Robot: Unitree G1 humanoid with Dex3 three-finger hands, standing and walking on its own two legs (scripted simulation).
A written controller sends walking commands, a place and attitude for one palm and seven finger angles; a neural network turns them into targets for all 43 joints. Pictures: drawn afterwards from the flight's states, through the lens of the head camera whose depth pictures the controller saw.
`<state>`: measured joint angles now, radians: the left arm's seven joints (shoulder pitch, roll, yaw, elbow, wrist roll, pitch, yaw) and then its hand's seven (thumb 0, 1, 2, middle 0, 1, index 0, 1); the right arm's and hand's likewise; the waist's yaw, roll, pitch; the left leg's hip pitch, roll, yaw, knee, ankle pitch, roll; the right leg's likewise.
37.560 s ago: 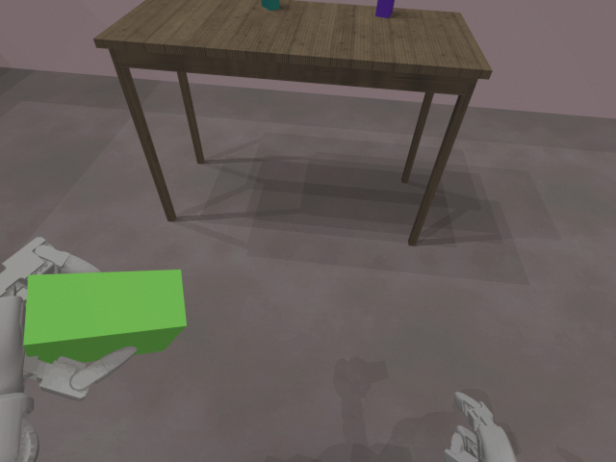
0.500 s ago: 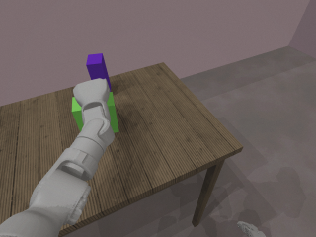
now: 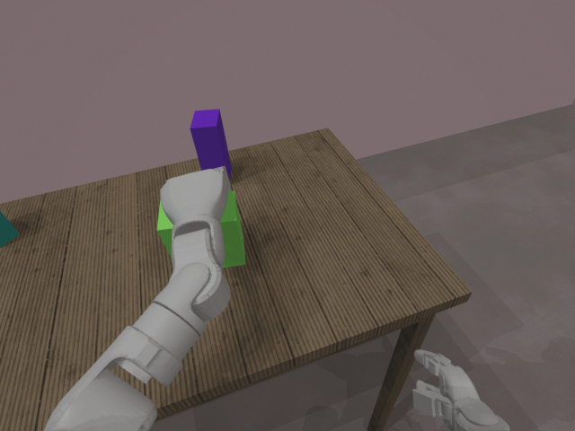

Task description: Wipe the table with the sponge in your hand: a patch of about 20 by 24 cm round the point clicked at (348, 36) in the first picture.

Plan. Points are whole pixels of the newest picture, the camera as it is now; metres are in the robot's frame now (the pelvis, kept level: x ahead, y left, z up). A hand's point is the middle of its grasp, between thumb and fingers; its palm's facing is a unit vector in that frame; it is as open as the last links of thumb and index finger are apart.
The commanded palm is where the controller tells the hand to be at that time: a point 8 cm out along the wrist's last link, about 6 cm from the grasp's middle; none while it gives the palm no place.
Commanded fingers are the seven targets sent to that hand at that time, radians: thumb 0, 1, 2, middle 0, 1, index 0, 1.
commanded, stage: wipe back along the third lane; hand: left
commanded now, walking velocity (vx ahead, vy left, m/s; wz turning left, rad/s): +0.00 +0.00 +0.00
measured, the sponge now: (208, 241) +0.38 +0.18 +0.07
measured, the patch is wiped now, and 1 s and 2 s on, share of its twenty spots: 1.00 1.00 1.00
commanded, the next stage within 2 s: slide back across to the middle lane in 0.76 s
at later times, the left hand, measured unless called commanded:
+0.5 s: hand (216, 248) +0.32 +0.13 +0.13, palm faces +0.17 -0.12 -0.98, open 10.1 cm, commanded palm +0.26 +0.12 +0.15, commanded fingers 0.00 0.10 1.30 -1.20 -1.60 -1.20 -1.60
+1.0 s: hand (226, 272) +0.28 +0.11 +0.13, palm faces +0.19 -0.19 -0.96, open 10.0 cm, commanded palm +0.23 +0.12 +0.16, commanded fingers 0.00 0.10 1.30 -1.20 -1.60 -1.20 -1.60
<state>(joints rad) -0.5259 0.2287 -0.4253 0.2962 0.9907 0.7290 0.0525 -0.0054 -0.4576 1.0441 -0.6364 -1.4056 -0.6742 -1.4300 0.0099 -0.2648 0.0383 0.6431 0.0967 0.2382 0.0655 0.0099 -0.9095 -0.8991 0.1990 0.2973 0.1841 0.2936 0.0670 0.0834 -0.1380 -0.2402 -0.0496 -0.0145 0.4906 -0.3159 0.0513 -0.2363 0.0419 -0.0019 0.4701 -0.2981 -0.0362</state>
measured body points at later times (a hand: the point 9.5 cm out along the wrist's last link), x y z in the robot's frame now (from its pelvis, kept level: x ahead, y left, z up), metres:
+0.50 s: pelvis -0.03 -0.01 +0.00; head -0.07 -0.05 +0.45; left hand +0.30 +0.14 +0.18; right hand +0.19 -0.22 -0.08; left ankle -0.04 +0.09 -0.74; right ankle -0.04 -0.10 -0.74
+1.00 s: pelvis -0.03 -0.04 +0.00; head -0.08 -0.09 +0.44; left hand +0.27 +0.12 +0.18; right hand +0.21 -0.24 -0.07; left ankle -0.04 +0.09 -0.74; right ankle -0.04 -0.10 -0.74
